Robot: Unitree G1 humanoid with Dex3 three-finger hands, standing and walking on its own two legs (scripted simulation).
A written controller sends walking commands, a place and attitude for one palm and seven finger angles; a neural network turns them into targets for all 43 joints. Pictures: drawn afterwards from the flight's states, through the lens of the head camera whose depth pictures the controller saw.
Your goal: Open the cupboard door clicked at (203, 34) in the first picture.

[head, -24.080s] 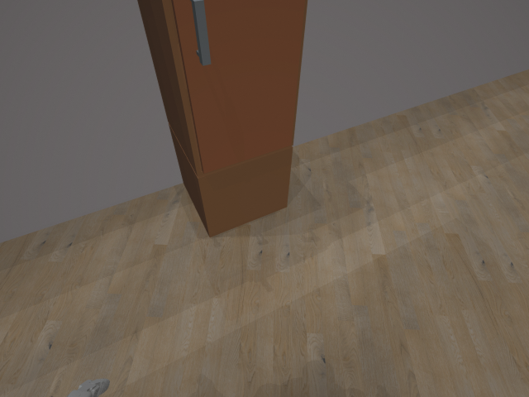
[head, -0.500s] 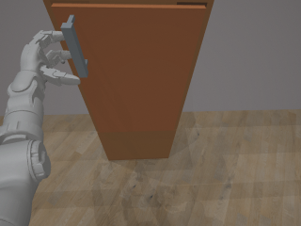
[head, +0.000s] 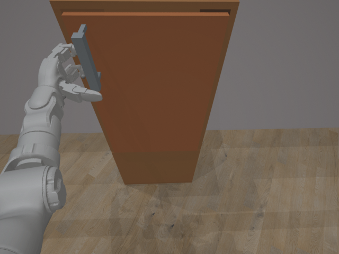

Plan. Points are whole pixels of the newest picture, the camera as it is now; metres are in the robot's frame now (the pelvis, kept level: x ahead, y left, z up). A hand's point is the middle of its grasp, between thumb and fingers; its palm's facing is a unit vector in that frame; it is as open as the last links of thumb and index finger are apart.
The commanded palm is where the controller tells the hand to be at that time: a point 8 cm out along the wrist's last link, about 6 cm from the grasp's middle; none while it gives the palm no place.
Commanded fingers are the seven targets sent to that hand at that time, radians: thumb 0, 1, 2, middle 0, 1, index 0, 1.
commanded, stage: slide the fingers in behind the handle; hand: left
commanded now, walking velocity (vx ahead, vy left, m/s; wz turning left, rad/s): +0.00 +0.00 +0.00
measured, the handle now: (90, 59) +0.54 +0.18 +0.17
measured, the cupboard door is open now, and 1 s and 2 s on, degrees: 0 0 1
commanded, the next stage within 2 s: close the thumb around the handle in 0.90 s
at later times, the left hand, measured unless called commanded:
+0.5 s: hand (97, 74) +0.49 +0.15 +0.16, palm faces +0.01 -1.00 +0.02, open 14.0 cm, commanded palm +0.46 +0.21 +0.17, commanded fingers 0.00 -0.50 0.30 -0.30 -1.20 -0.30 -1.20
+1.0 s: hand (96, 75) +0.48 +0.16 +0.16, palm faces +0.01 -1.00 +0.02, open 14.0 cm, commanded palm +0.46 +0.21 +0.17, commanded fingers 0.00 -0.44 0.32 -0.30 -1.21 -0.30 -1.21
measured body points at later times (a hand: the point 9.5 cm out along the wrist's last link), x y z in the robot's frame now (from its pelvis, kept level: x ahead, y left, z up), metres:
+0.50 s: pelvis +0.00 +0.00 +0.00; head +0.05 +0.00 +0.45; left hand +0.48 +0.21 +0.16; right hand +0.02 -0.27 -0.12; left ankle +0.01 +0.10 -0.72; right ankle -0.04 -0.09 -0.72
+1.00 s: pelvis +0.00 +0.00 +0.00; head +0.04 +0.00 +0.45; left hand +0.48 +0.21 +0.17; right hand +0.05 -0.27 -0.12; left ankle +0.01 +0.10 -0.72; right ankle -0.04 -0.09 -0.72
